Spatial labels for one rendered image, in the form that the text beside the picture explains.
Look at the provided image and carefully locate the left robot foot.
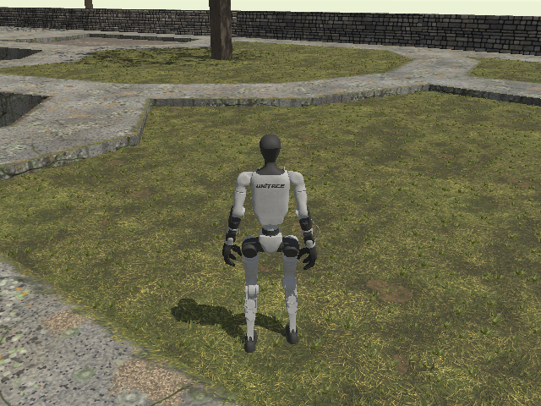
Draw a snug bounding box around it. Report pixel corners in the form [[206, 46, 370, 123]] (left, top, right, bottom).
[[245, 330, 258, 353]]

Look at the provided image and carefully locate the right robot forearm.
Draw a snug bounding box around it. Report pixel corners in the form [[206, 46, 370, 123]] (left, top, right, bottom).
[[299, 207, 315, 249]]

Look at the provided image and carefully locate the robot head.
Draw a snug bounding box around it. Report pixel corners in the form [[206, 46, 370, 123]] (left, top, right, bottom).
[[256, 134, 285, 175]]

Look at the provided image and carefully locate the left robot forearm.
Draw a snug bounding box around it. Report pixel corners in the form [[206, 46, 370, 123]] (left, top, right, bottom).
[[224, 206, 241, 245]]

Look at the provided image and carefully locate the robot right hand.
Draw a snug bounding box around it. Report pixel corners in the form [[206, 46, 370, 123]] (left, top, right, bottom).
[[297, 245, 317, 270]]

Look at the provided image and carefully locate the robot left hand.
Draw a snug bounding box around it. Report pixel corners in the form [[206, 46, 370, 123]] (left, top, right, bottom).
[[222, 243, 242, 266]]

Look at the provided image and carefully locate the right robot upper arm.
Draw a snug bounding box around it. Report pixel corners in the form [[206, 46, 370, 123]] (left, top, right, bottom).
[[288, 171, 309, 219]]

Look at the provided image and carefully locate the left robot upper arm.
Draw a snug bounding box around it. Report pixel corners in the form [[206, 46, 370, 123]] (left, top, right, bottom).
[[232, 171, 253, 218]]

